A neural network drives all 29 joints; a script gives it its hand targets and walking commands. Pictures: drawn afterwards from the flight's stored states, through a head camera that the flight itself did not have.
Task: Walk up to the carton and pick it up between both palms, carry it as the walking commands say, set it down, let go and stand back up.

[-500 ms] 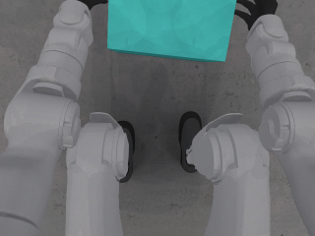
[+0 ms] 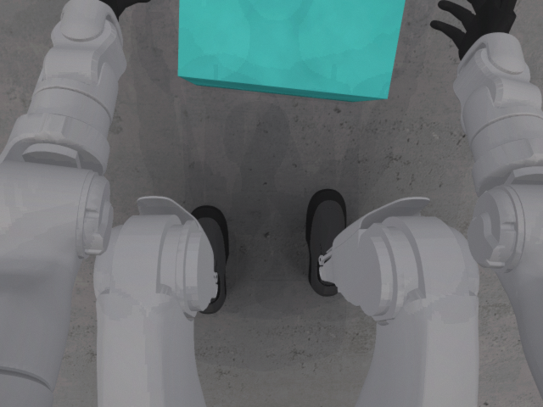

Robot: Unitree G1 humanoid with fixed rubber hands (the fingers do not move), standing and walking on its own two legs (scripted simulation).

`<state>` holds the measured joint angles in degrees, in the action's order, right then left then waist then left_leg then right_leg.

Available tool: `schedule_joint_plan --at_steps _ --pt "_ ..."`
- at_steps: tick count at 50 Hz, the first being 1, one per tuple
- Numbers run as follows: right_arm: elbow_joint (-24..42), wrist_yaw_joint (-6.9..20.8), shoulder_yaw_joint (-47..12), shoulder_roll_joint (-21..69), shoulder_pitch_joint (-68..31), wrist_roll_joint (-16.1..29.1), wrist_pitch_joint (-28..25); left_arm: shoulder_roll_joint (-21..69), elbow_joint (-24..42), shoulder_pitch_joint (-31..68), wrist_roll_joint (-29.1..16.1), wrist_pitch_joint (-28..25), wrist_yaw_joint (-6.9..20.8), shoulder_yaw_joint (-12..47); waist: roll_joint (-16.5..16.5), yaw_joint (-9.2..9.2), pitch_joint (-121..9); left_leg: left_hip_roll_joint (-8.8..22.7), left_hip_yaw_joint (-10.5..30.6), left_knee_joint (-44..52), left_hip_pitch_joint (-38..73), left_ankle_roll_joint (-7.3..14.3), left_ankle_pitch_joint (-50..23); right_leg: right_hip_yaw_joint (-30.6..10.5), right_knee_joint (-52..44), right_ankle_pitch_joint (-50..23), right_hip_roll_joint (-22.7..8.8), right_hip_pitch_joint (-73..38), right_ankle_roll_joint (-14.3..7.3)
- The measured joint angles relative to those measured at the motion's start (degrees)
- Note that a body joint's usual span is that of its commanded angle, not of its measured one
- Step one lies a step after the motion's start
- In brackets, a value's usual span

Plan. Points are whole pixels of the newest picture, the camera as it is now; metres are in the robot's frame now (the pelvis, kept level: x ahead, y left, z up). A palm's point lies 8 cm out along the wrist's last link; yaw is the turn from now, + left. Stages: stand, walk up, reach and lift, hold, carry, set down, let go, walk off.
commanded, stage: set down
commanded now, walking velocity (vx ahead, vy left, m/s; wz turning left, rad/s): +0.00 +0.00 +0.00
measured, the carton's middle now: (285, 34) +0.51 -0.02 -0.27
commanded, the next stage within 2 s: let go in 1.60 s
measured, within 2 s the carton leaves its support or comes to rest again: neither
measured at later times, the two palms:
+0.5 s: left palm out of the picture +0.55 +0.22 -0.08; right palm out of the picture +0.50 -0.24 -0.09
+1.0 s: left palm out of the picture +0.55 +0.22 +0.07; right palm out of the picture +0.50 -0.25 +0.07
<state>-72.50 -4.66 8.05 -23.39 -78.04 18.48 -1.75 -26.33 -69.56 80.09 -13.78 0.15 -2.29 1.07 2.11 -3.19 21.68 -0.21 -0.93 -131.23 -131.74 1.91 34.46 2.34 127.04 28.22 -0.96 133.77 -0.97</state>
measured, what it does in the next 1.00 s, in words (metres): rises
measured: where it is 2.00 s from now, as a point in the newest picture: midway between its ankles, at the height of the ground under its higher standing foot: (267, 268)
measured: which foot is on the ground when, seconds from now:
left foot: down 0.00-1.00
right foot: down 0.00-1.00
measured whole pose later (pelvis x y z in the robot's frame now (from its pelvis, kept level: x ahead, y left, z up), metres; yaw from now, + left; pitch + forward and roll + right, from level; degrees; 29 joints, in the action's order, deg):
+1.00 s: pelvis +0.03 +0.00 +0.17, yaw +1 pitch +47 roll -1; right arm -40.8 0.3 18.8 -18.5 -55.2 7.8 10.9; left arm -26.1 -47.7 63.0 -5.6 11.2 5.0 -10.9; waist -0.2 -3.8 -3.1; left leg -1.7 -0.2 -96.4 -112.7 0.9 30.5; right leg 0.7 93.7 26.0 0.6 114.5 -0.3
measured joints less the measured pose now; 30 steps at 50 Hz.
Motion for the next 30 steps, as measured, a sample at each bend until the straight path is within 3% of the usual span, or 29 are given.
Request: schedule_joint_plan --at_steps 5,11,18,30 --pt "2.0 0.2 -0.3 -1.1 0.7 0.7 0.4 -0.9 2.3 -0.8 -0.2 0.4 0.4 -0.6 0.2 0.13 0.8 0.3 0.1 -0.4 0.2 0.0 0.2 0.2 0.3 0.2 -0.1 -0.2 -0.2" --pt "9.5 -0.2 0.0 -0.7 3.6 0.9 2.1 -1.9 9.0 -3.5 0.0 2.0 0.4 -1.7 0.0 -0.02 -0.2 0.4 0.0 0.4 0.9 0.0 0.5 0.0 -0.4 0.3 0.3 -0.7 -0.1" --pt "17.0 -0.6 3.3 2.4 9.6 -3.0 4.9 -1.9 11.7 -5.8 1.1 4.6 1.1 -4.3 -1.1 -0.27 -5.4 0.0 -0.2 3.9 2.8 0.0 0.9 -0.5 -3.4 1.0 0.4 -2.5 0.2" --pt "22.3 1.0 6.6 3.5 14.4 -7.2 8.1 -1.8 13.0 -8.6 3.3 7.2 3.6 -7.2 -2.2 -0.23 -15.0 -0.7 0.1 13.5 6.4 -0.5 -0.4 -0.8 -12.6 0.6 0.6 -6.4 0.2"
